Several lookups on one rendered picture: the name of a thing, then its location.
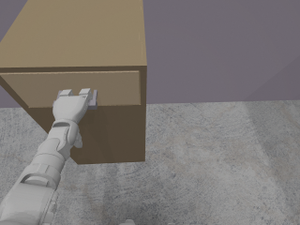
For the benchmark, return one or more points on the handle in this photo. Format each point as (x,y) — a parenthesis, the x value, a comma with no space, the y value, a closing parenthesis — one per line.
(92,103)

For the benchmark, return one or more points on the robot left hand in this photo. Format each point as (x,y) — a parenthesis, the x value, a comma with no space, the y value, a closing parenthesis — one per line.
(72,108)

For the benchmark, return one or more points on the left robot forearm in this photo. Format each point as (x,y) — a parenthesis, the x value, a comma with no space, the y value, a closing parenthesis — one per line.
(47,164)

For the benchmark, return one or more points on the drawer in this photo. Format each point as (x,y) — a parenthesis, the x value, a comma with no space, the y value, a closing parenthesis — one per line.
(40,89)

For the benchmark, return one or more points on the robot left upper arm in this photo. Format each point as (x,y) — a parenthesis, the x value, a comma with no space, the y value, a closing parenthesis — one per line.
(30,205)

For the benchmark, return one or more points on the cabinet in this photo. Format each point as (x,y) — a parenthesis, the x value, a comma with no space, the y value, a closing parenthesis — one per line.
(84,36)

